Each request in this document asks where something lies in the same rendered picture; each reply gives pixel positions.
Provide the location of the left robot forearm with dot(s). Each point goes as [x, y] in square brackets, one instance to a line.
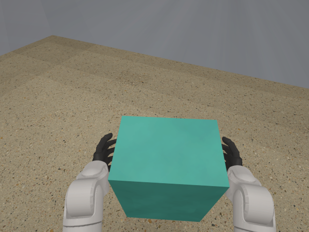
[83, 209]

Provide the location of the left robot hand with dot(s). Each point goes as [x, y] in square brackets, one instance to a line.
[102, 152]

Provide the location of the right robot hand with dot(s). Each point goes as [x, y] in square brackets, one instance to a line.
[231, 156]

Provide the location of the right robot forearm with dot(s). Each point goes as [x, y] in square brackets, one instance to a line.
[253, 206]

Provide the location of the carton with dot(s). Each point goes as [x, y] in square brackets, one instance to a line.
[168, 168]

